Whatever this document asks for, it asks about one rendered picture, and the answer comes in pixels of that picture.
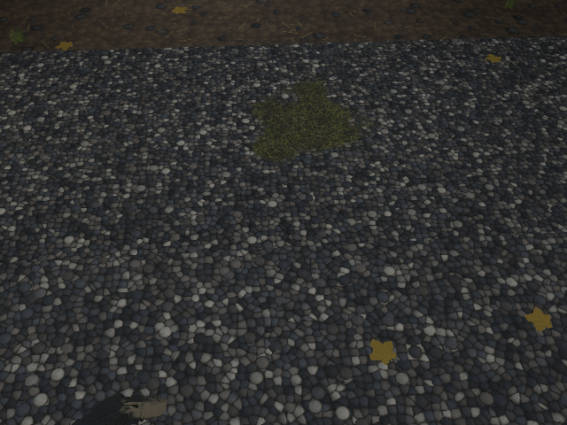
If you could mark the robot left hand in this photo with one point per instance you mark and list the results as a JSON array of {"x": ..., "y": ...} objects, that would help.
[{"x": 120, "y": 410}]

